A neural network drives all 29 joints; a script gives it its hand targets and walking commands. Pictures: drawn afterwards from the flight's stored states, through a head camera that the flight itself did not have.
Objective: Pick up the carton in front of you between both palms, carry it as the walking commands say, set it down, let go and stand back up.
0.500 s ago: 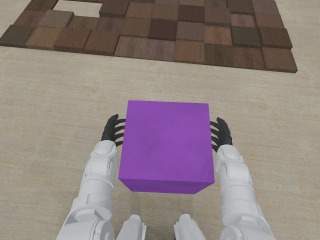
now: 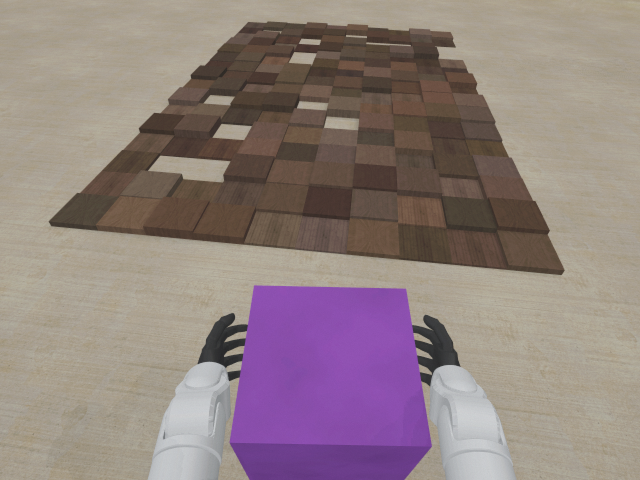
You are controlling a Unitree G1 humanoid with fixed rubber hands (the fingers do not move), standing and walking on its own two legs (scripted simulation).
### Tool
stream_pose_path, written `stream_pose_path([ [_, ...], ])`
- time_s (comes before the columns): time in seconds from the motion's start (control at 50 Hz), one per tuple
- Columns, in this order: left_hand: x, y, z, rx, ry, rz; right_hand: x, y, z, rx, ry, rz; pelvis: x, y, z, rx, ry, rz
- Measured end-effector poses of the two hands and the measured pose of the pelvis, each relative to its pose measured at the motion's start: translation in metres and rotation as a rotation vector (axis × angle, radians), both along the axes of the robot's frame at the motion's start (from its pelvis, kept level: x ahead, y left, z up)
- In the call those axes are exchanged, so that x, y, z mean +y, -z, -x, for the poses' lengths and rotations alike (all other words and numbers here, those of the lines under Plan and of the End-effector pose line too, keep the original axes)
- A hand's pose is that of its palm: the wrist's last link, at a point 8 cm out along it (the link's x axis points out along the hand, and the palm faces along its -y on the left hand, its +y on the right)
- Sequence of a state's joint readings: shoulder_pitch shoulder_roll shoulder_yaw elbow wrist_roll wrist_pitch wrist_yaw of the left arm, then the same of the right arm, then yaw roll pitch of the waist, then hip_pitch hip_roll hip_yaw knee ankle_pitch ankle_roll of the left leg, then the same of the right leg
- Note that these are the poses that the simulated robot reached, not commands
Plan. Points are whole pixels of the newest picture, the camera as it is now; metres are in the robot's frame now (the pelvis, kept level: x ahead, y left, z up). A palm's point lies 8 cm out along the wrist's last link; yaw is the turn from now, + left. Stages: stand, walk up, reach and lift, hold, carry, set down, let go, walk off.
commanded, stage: reach and lift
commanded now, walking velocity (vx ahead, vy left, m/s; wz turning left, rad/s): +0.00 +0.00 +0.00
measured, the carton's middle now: (327, 394) +0.30 +0.00 -0.06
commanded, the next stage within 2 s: hold in 1.02 s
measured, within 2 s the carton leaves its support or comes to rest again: neither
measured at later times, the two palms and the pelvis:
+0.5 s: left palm (207, 368) +0.28 +0.15 +0.03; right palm (448, 371) +0.28 -0.15 +0.03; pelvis -0.02 +0.00 +0.00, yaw +0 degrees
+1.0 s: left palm (207, 361) +0.28 +0.15 +0.04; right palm (450, 364) +0.29 -0.15 +0.05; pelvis +0.00 +0.00 +0.01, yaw +0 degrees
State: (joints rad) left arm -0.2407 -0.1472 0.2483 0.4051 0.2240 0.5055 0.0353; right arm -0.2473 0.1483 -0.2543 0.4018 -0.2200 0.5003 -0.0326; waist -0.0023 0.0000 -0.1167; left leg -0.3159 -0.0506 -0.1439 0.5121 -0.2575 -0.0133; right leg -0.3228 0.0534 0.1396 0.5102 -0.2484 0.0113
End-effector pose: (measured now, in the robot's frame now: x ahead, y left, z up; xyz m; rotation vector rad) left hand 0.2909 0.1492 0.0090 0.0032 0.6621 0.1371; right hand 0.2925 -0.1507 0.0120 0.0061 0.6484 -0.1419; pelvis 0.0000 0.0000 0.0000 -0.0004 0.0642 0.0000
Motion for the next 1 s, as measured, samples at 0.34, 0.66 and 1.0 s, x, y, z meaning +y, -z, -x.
stream_pose_path([
  [0.34,0.001,-0.018,0.013,0.029,0.009,-0.010,0.001,-0.018,0.013,0.029,-0.008,0.009,0.001,-0.003,0.018,-0.123,-0.002,0.000],
  [0.66,0.001,-0.027,0.006,0.021,0.014,-0.022,0.001,-0.026,0.006,0.021,-0.017,0.021,0.001,-0.006,0.009,-0.133,0.000,0.000],
  [1.0,0.001,-0.035,0.006,0.023,0.022,-0.032,0.001,-0.034,0.006,0.024,-0.025,0.032,0.000,-0.009,0.000,-0.149,0.001,-0.001],
])
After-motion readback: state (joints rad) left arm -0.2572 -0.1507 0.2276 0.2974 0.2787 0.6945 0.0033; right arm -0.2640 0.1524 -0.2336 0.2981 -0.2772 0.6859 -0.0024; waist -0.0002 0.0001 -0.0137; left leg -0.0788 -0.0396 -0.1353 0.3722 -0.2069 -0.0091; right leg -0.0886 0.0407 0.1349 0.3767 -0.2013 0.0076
